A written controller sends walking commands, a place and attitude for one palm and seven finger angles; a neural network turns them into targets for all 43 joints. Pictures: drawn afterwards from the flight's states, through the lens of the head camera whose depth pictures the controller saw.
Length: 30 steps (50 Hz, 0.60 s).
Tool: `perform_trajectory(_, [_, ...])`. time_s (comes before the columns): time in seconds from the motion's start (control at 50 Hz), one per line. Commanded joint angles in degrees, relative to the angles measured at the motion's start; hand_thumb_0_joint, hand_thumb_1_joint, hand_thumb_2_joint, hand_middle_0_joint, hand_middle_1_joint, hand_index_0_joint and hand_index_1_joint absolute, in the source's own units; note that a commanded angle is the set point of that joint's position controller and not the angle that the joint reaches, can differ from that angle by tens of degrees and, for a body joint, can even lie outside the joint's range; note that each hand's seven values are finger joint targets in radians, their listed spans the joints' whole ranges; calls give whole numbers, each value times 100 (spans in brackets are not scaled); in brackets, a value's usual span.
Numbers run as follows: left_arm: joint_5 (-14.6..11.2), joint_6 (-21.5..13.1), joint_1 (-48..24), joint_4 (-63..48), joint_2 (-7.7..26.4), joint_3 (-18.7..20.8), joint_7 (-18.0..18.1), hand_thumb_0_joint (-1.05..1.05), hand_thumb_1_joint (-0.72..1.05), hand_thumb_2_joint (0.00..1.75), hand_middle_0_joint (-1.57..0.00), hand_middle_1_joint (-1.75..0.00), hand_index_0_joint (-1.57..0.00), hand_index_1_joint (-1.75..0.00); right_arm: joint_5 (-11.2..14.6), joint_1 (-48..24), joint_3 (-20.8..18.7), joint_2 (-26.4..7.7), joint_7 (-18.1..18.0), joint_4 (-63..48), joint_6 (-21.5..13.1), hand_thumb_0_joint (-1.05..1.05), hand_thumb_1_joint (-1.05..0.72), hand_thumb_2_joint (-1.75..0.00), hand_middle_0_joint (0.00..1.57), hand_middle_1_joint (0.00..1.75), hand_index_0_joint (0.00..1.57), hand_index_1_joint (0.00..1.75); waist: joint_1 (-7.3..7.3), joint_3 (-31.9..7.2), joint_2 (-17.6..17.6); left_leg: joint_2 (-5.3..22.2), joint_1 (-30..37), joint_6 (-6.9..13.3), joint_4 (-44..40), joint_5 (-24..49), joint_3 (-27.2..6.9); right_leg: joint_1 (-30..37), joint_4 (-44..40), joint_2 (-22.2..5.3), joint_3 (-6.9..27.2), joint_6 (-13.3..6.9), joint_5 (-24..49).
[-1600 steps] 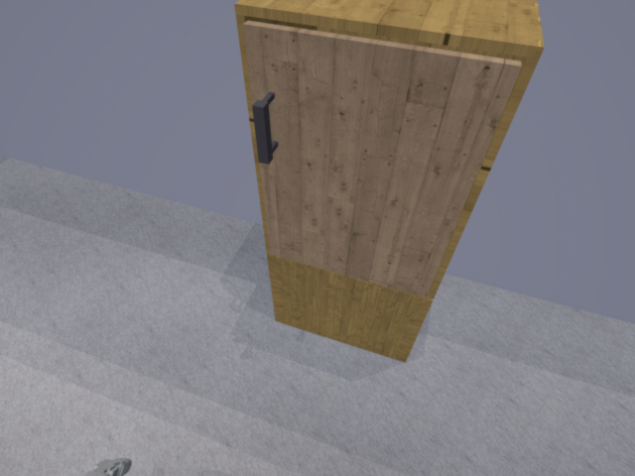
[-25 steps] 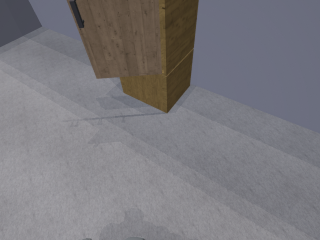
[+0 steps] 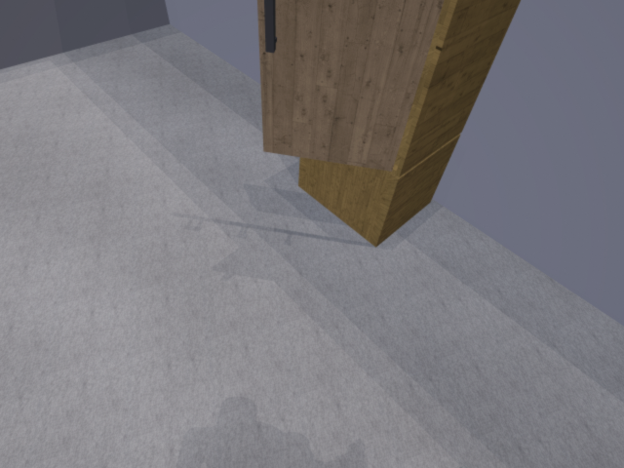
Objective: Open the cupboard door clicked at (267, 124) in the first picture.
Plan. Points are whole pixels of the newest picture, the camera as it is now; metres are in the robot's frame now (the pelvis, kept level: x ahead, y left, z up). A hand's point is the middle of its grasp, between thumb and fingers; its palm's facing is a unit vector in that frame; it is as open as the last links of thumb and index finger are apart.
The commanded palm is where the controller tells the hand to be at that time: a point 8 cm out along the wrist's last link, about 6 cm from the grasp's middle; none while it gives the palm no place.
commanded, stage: take the last steps up to it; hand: left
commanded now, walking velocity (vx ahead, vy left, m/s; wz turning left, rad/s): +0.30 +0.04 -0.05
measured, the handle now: (272, 21) +1.03 +0.22 +0.08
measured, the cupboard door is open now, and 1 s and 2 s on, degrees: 37 37 37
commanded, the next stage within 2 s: come to a stop and stand still in 1.00 s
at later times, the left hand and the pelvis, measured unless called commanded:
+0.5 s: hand (237, 341) +0.32 +0.16 -0.16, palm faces -0.09 -0.98 -0.18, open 7.4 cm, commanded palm none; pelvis +0.18 +0.00 -0.01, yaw -2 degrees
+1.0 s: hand (222, 363) +0.29 +0.18 -0.18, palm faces +0.09 -0.99 -0.13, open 7.3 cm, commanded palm none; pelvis +0.37 +0.03 +0.00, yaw -1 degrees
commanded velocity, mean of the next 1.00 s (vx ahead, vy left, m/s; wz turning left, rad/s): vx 0.28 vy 0.03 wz -0.02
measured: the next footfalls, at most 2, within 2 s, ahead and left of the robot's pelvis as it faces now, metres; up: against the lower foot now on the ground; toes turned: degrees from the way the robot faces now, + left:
right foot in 0.50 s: +0.29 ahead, -0.10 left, +0.00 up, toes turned -9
left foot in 0.96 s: +0.48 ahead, +0.12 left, +0.00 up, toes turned +5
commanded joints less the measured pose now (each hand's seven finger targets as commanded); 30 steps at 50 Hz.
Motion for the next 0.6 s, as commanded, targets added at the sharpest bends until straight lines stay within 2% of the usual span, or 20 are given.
perform_trajectory(0.0, [16,-272,-1137,-883,225,24,23,0,90,90,-20,-30,-20,-30,-18,1602,-163,-1051,-238,205,-72,0,-90,-90,20,30,20,30,-756,96,1271,1925,1464,847,-2194,-758,-2567,-2907,2601,105,593,-294,233])
perform_trajectory(0.04, [15,-217,-858,-683,202,27,-37,0,90,90,-20,-30,-20,-30,12,1239,-25,-677,-249,113,-179,0,-90,-90,20,30,20,30,-470,378,987,1581,1022,650,-2338,240,-1734,-2575,2560,55,685,-238,986])
perform_trajectory(0.06, [7,-198,-693,-614,148,23,-44,0,90,90,-20,-30,-20,-30,28,1276,-6,-623,-258,147,-237,0,-90,-90,20,30,20,30,-391,290,868,1447,1144,577,-2314,932,-1420,-2511,2508,123,661,-208,1209])
perform_trajectory(0.1, [-18,-188,-610,-566,169,31,-33,0,90,90,-20,-30,-20,-30,49,1454,16,-565,-277,253,-316,0,-90,-90,20,30,20,30,-303,44,755,1373,1414,560,-2220,2013,-1092,-2480,2385,207,648,-163,1422])
perform_trajectory(0.14, [-17,-156,-731,-623,139,42,-21,0,90,90,-20,-30,-20,-30,47,1617,7,-521,-295,332,-346,0,-90,-90,20,30,20,30,-294,1,703,1379,1578,589,-2175,2538,-939,-2584,2205,250,639,-135,1561])
perform_trajectory(0.2, [-27,-141,-1157,-800,112,34,-41,0,90,90,-20,-30,-20,-30,36,1794,35,-495,-309,460,-351,0,-90,-90,20,30,20,30,-323,199,719,1412,1663,645,-2244,2617,-836,-2786,1773,277,623,-139,1791])
perform_trajectory(0.26, [-38,-152,-1718,-1017,73,-14,-66,0,90,90,-20,-30,-20,-30,1,2078,66,-468,-328,621,-349,0,-90,-90,20,30,20,30,-468,357,759,1502,1889,717,-2169,2841,-801,-2836,1013,286,506,-193,1831])
perform_trajectory(0.28, [-36,-179,-1938,-1089,82,-30,-72,0,90,90,-20,-30,-20,-30,-10,2224,64,-448,-332,697,-346,0,-90,-90,20,30,20,30,-554,401,698,1522,1996,717,-2116,3013,-828,-2799,727,323,460,-231,1805])
perform_trajectory(0.32, [-52,-199,-2235,-1205,31,-64,-82,0,90,90,-20,-30,-20,-30,-37,2362,84,-475,-335,807,-329,0,-90,-90,20,30,20,30,-621,471,689,1557,2026,703,-2000,3259,-733,-2554,194,394,373,-320,1733])
perform_trajectory(0.36, [-61,-218,-2303,-1237,19,-77,-85,0,90,90,-20,-30,-20,-30,-52,2448,93,-536,-338,908,-304,0,-90,-90,20,30,20,30,-620,406,752,1506,1987,650,-1787,3710,-595,-2019,-258,583,202,-430,1561])
perform_trajectory(0.4, [-58,-254,-1801,-1111,132,-49,-63,0,90,90,-20,-30,-20,-30,-30,2386,89,-620,-338,954,-280,0,-90,-90,20,30,20,30,-369,192,814,1444,1819,569,-1148,4682,-448,-1091,-571,871,7,-567,1404])
perform_trajectory(0.42, [-52,-283,-1257,-947,199,-7,-47,0,90,90,-20,-30,-20,-30,-5,2296,83,-636,-338,952,-271,0,-90,-90,20,30,20,30,-117,-44,738,1295,1653,450,-581,4910,-355,-344,-853,1006,-55,-627,1601])
perform_trajectory(0.44, [-38,-330,-521,-713,371,73,-22,0,90,90,-20,-30,-20,-30,49,2125,77,-639,-327,914,-277,0,-90,-90,20,30,20,30,233,-308,645,1069,924,275,328,4508,-224,929,-1135,925,109,-730,1995])
perform_trajectory(0.46, [-7,-405,409,-470,840,215,35,0,90,90,-20,-30,-20,-30,125,2061,68,-490,-277,780,-296,0,-90,-90,20,30,20,30,571,-958,-158,499,-331,41,1848,2760,90,2465,-1331,-220,1583,-1199,2456])
perform_trajectory(0.48, [-76,-394,709,-375,1227,295,76,0,90,90,-20,-30,-20,-30,178,2223,66,-305,-283,640,-294,0,-90,-90,20,30,20,30,414,-1367,-1081,-221,-1407,-169,3849,-1753,37,2988,-2104,-1724,3692,-1938,3203])
perform_trajectory(0.5, [-162,-366,347,-490,1151,271,121,0,90,90,-20,-30,-20,-30,160,1796,17,-443,-265,584,-238,0,-90,-90,20,30,20,30,394,-800,-242,130,-1745,-65,4421,-1721,-672,2141,-2648,-1799,3670,-2021,2179])
perform_trajectory(0.52, [-155,-352,-215,-610,851,188,151,0,90,90,-20,-30,-20,-30,140,1311,-5,-270,-236,523,-198,0,-90,-90,20,30,20,30,197,-3,27,396,-1871,-52,4349,-1128,-798,1044,-2977,-1496,3300,-1738,1338])
perform_trajectory(0.54, [-148,-360,-659,-687,601,98,151,0,90,90,-20,-30,-20,-30,84,1290,8,-83,-211,507,-132,0,-90,-90,20,30,20,30,-92,414,98,571,-1698,-97,4082,-705,-821,161,-3199,-1252,2690,-1454,1042])
perform_trajectory(0.56, [-137,-400,-879,-732,355,17,138,0,90,90,-20,-30,-20,-30,36,1446,33,45,-186,552,-54,0,-90,-90,20,30,20,30,-305,488,-33,655,-1405,-157,3810,-390,-787,-394,-3363,-975,2130,-1239,1036])
perform_trajectory(0.58, [-116,-442,-936,-727,214,2,145,0,90,90,-20,-30,-20,-30,8,1663,29,145,-164,645,-9,0,-90,-90,20,30,20,30,-415,317,-182,669,-1137,-194,3545,-197,-727,-482,-3421,-752,1714,-1123,1173])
